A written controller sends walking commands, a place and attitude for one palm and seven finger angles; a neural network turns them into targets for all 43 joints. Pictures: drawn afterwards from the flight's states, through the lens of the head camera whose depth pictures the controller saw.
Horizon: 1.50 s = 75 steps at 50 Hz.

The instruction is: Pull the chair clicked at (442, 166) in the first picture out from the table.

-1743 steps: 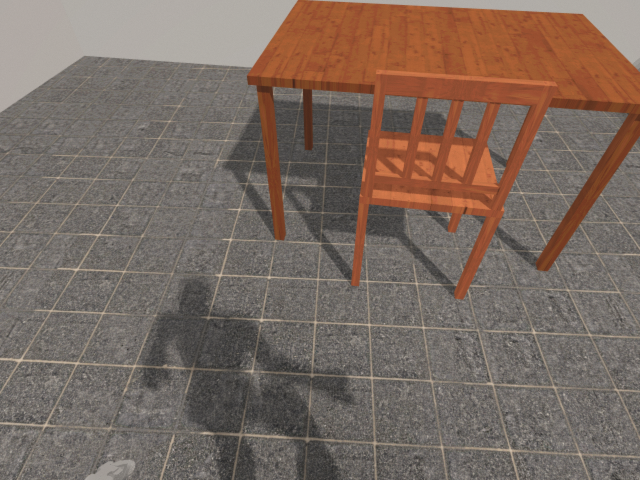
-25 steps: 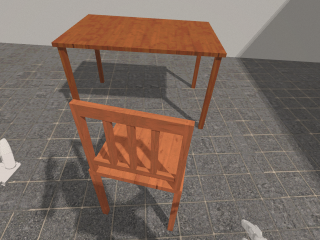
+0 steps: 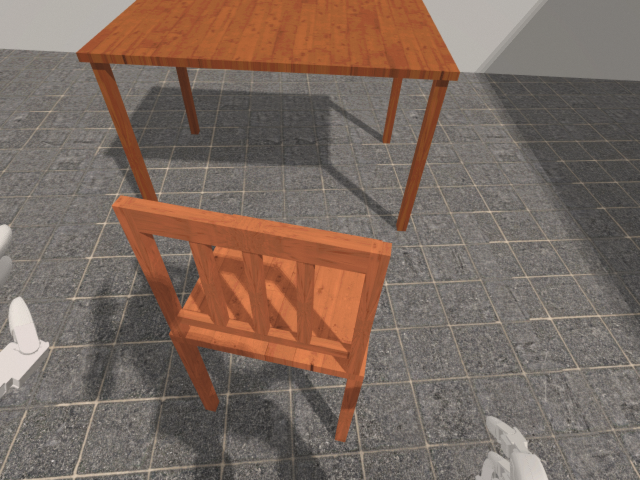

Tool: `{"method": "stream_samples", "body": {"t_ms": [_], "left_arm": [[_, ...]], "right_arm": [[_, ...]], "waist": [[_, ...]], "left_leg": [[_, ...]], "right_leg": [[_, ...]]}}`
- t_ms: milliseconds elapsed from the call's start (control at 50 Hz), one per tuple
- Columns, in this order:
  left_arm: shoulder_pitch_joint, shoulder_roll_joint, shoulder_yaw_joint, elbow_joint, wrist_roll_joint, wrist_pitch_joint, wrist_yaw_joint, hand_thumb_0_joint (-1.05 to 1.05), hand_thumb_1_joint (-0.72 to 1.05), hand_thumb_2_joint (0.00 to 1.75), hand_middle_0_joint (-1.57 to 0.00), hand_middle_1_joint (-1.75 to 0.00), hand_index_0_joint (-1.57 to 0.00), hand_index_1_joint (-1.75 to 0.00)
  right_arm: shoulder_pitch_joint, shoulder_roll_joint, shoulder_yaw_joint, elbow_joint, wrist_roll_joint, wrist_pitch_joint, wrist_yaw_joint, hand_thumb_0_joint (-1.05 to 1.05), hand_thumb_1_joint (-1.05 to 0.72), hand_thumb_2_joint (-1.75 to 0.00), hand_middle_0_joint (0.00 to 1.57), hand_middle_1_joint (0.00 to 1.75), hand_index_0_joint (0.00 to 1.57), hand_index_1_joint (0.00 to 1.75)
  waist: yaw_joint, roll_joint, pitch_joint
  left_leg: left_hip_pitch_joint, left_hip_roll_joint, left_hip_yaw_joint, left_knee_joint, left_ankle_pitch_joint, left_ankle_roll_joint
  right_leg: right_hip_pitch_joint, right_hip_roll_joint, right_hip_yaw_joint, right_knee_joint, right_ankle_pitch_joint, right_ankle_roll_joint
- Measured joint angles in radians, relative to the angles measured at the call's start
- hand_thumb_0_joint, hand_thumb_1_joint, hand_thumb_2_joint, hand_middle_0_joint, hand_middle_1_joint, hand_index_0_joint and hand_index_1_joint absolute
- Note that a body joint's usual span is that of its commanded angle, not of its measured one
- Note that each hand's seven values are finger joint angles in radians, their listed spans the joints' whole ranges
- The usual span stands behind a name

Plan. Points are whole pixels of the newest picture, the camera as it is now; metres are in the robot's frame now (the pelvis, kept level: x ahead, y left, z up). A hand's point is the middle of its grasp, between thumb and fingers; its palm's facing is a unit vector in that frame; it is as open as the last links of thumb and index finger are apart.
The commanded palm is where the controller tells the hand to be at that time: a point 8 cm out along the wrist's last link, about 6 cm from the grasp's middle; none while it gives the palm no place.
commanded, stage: stop stepping back and stand still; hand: left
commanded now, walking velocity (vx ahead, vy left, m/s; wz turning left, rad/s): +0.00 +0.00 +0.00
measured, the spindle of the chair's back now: (257, 293) +0.44 +0.13 -0.10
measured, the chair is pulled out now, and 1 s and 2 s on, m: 0.66 0.66 0.66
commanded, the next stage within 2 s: let the arm hang, fingers relaxed in 0.58 s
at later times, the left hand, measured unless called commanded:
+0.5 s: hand (42, 330) +0.22 +0.28 +0.15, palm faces +0.43 -0.81 -0.39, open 7.4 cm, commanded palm +0.16 +0.32 +0.18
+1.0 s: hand out of the picture +0.04 +0.19 -0.17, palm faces +0.03 -0.98 -0.17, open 7.0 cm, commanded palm none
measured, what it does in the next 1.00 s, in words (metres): stands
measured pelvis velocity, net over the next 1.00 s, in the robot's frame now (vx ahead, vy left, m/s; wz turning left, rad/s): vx -0.01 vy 0.02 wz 0.00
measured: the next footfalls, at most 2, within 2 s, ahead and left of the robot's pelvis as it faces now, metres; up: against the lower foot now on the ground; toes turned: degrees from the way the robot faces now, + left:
none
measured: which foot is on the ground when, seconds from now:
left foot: down 0.00-1.00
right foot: down 0.00-1.00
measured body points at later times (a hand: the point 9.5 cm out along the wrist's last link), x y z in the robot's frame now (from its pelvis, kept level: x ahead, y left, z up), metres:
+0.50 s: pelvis +0.02 +0.01 +0.00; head +0.02 +0.03 +0.45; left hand +0.19 +0.32 +0.17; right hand +0.20 -0.22 -0.07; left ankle -0.02 +0.11 -0.74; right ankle +0.02 -0.16 -0.74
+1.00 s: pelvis -0.01 +0.02 +0.00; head +0.00 +0.04 +0.45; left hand +0.04 +0.24 -0.16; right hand +0.04 -0.23 -0.13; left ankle -0.02 +0.11 -0.74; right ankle +0.02 -0.15 -0.74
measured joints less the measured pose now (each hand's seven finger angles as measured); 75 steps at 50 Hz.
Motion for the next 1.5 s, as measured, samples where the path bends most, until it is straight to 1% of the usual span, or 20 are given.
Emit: {"method": "stream_samples", "body": {"t_ms": [60,120,200,280,360,480,560,680,700,720,760,820,880,940,960,980,1020,1100,1300,1500], "left_arm": [[0.006,-0.011,-0.021,-0.015,-0.002,0.013,-0.005,0.02,0.89,0.90,-0.21,-0.30,-0.21,-0.30],[0.015,-0.004,-0.029,-0.059,-0.001,0.012,-0.008,0.02,0.89,0.90,-0.21,-0.30,-0.21,-0.30],[0.033,0.027,-0.007,-0.107,-0.003,-0.008,-0.007,0.02,0.89,0.90,-0.22,-0.30,-0.22,-0.30],[0.042,0.045,0.020,-0.090,-0.010,-0.023,-0.006,0.02,0.88,0.90,-0.22,-0.30,-0.22,-0.30],[0.036,0.030,0.018,-0.040,-0.014,-0.009,-0.008,0.01,0.89,0.90,-0.21,-0.30,-0.21,-0.30],[0.014,-0.006,-0.023,-0.037,-0.009,0.017,-0.011,0.02,0.89,0.90,-0.21,-0.30,-0.21,-0.30],[0.011,0.003,-0.026,-0.075,-0.006,0.007,-0.012,0.02,0.89,0.90,-0.21,-0.30,-0.21,-0.30],[0.025,0.032,0.005,-0.063,-0.010,-0.019,-0.013,0.02,0.89,0.90,-0.21,-0.30,-0.21,-0.30],[0.000,0.040,-0.013,-0.003,0.015,-0.035,-0.026,0.01,0.89,0.90,-0.21,-0.30,-0.21,-0.30],[-0.048,0.048,-0.051,0.096,0.037,-0.028,-0.051,0.01,0.89,0.90,-0.21,-0.30,-0.21,-0.30],[-0.140,0.030,-0.137,0.336,0.058,0.040,-0.096,0.01,0.89,0.90,-0.21,-0.30,-0.21,-0.30],[-0.226,-0.044,-0.252,0.709,0.071,0.150,-0.129,0.00,0.90,0.90,-0.20,-0.30,-0.20,-0.30],[-0.246,-0.120,-0.345,0.985,0.075,0.207,-0.145,0.01,0.90,0.90,-0.20,-0.30,-0.20,-0.30],[-0.225,-0.189,-0.410,1.165,0.071,0.223,-0.152,0.01,0.91,0.90,-0.20,-0.30,-0.20,-0.30],[-0.216,-0.207,-0.412,1.208,0.063,0.219,-0.144,0.01,0.92,0.90,-0.20,-0.30,-0.20,-0.30],[-0.214,-0.207,-0.394,1.238,0.057,0.211,-0.127,0.00,0.96,0.90,-0.21,-0.30,-0.21,-0.30],[-0.208,-0.186,-0.394,1.294,0.058,0.201,-0.128,-0.01,1.01,0.90,-0.21,-0.30,-0.21,-0.30],[-0.184,-0.166,-0.404,1.391,0.060,0.194,-0.139,-0.01,1.00,0.90,-0.21,-0.30,-0.21,-0.30],[-0.151,-0.177,-0.416,1.516,0.059,0.177,-0.135,0.01,0.92,0.90,-0.20,-0.30,-0.20,-0.30],[-0.210,-0.236,-0.427,1.530,0.057,0.159,-0.130,0.01,0.91,0.90,-0.20,-0.30,-0.20,-0.30]], "right_arm": [[-0.013,0.005,-0.002,-0.007,0.002,0.003,0.000,0.02,-0.90,-0.90,0.20,0.30,0.20,0.30],[-0.026,0.013,-0.001,-0.019,0.002,0.005,0.001,0.02,-0.90,-0.90,0.20,0.30,0.20,0.30],[-0.041,0.024,0.000,-0.035,0.003,0.012,0.003,0.02,-0.90,-0.90,0.20,0.30,0.20,0.30],[-0.051,0.031,0.001,-0.042,0.005,0.027,0.006,0.02,-0.90,-0.90,0.20,0.30,0.20,0.30],[-0.050,0.031,0.004,-0.040,0.006,0.042,0.006,0.02,-0.90,-0.90,0.20,0.30,0.20,0.30],[-0.034,0.027,0.008,-0.037,0.003,0.045,0.002,0.02,-0.90,-0.90,0.20,0.30,0.20,0.30],[-0.026,0.027,0.009,-0.039,0.002,0.042,0.003,0.02,-0.90,-0.90,0.20,0.30,0.20,0.30],[-0.017,0.024,0.004,-0.041,0.004,0.046,0.005,0.02,-0.90,-0.90,0.20,0.30,0.20,0.30],[-0.019,0.014,-0.004,-0.019,-0.002,0.029,0.024,0.02,-0.90,-0.90,0.20,0.30,0.20,0.30],[-0.024,-0.002,-0.011,0.008,-0.009,0.028,0.046,0.01,-0.90,-0.90,0.20,0.30,0.20,0.30],[-0.041,-0.034,-0.014,0.060,-0.019,0.061,0.076,0.01,-0.90,-0.90,0.20,0.30,0.20,0.30],[-0.051,-0.052,-0.013,0.115,-0.037,0.110,0.093,0.01,-0.90,-0.90,0.20,0.30,0.20,0.30],[-0.026,-0.033,-0.003,0.151,-0.045,0.136,0.098,0.01,-0.91,-0.90,0.20,0.30,0.20,0.30],[0.014,-0.003,0.013,0.199,-0.047,0.146,0.096,0.01,-0.91,-0.90,0.20,0.30,0.20,0.30],[0.029,0.007,0.017,0.216,-0.046,0.148,0.094,0.01,-0.91,-0.90,0.20,0.30,0.20,0.30],[0.045,0.018,0.019,0.234,-0.044,0.149,0.090,0.01,-0.91,-0.90,0.20,0.30,0.20,0.30],[0.071,0.033,0.021,0.269,-0.042,0.153,0.084,0.01,-0.91,-0.90,0.20,0.30,0.20,0.30],[0.106,0.040,0.008,0.317,-0.039,0.161,0.071,0.01,-0.91,-0.90,0.20,0.30,0.20,0.30],[0.128,0.052,-0.008,0.383,-0.032,0.153,0.063,0.01,-0.91,-0.90,0.20,0.30,0.20,0.30],[0.115,0.081,-0.001,0.425,-0.031,0.138,0.057,0.01,-0.91,-0.90,0.20,0.30,0.20,0.30]], "waist": [[-0.001,-0.008,0.012],[-0.001,-0.018,0.024],[-0.002,-0.021,0.025],[-0.001,-0.011,0.009],[0.004,-0.003,-0.005],[0.013,-0.012,-0.001],[0.009,-0.018,0.004],[-0.004,-0.005,-0.007],[-0.002,0.006,-0.017],[0.003,0.017,-0.029],[0.010,0.041,-0.051],[-0.005,0.066,-0.060],[-0.019,0.037,-0.037],[-0.018,-0.017,-0.003],[-0.015,-0.033,0.007],[-0.009,-0.046,0.017],[0.004,-0.061,0.032],[0.010,-0.043,0.046],[0.006,0.026,0.037],[-0.001,0.028,0.014]], "left_leg": [[0.013,-0.003,0.001,-0.003,-0.008,0.002],[0.023,-0.005,0.001,-0.004,-0.016,0.004],[0.032,-0.005,0.000,-0.008,-0.022,0.005],[0.039,-0.008,0.003,-0.017,-0.024,0.009],[0.047,-0.012,0.007,-0.027,-0.024,0.013],[0.057,-0.018,0.005,-0.031,-0.021,0.018],[0.057,-0.019,0.002,-0.029,-0.018,0.019],[0.054,-0.021,0.007,-0.039,-0.007,0.021],[0.033,-0.021,0.003,-0.027,-0.007,0.023],[0.008,-0.027,-0.001,-0.007,-0.010,0.026],[-0.033,-0.040,-0.001,0.034,-0.022,0.032],[-0.062,-0.051,0.004,0.071,-0.036,0.040],[-0.048,-0.057,0.015,0.065,-0.032,0.041],[-0.017,-0.055,0.024,0.035,-0.017,0.036],[-0.009,-0.052,0.023,0.025,-0.011,0.034],[-0.003,-0.048,0.019,0.017,-0.005,0.031],[0.009,-0.041,0.016,-0.001,0.008,0.026],[0.023,-0.034,0.015,-0.027,0.024,0.023],[0.037,-0.037,0.031,-0.067,0.045,0.021],[0.057,-0.030,0.036,-0.086,0.048,0.011]], "right_leg": [[0.011,-0.003,0.001,0.003,-0.012,0.003],[0.020,-0.005,0.000,0.003,-0.020,0.005],[0.032,-0.006,-0.001,-0.006,-0.024,0.007],[0.041,-0.008,0.001,-0.021,-0.022,0.011],[0.048,-0.012,0.004,-0.032,-0.020,0.017],[0.059,-0.018,0.003,-0.035,-0.019,0.020],[0.064,-0.019,-0.001,-0.041,-0.013,0.021],[0.063,-0.020,0.003,-0.058,0.004,0.023],[0.041,-0.022,-0.003,-0.039,0.005,0.019],[0.015,-0.028,-0.007,-0.012,-0.002,0.019],[-0.028,-0.043,-0.006,0.035,-0.029,0.031],[-0.066,-0.054,0.002,0.089,-0.049,0.041],[-0.068,-0.059,0.015,0.110,-0.056,0.040],[-0.048,-0.055,0.024,0.094,-0.046,0.036],[-0.038,-0.052,0.023,0.083,-0.039,0.033],[-0.029,-0.048,0.018,0.069,-0.031,0.029],[-0.012,-0.041,0.013,0.042,-0.015,0.022],[0.010,-0.033,0.011,-0.001,0.011,0.012],[0.005,-0.034,0.026,-0.015,0.022,0.013],[0.009,-0.027,0.031,-0.006,0.013,0.007]]}}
